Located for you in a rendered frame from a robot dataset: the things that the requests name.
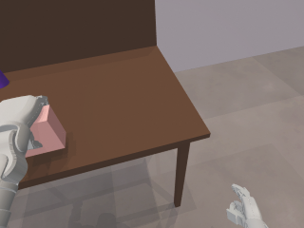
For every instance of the robot left hand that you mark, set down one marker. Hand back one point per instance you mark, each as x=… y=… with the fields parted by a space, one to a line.
x=24 y=110

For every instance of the robot right hand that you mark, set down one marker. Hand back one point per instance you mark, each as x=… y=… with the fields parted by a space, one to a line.
x=238 y=212

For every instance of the robot right forearm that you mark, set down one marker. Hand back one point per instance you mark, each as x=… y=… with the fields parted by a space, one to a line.
x=254 y=223

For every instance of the table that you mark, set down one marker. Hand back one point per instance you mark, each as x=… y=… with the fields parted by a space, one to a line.
x=98 y=64

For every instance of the robot left forearm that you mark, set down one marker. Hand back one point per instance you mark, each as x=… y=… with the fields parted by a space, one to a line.
x=14 y=142

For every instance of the sponge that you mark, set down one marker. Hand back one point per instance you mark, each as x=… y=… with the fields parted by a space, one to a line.
x=48 y=131

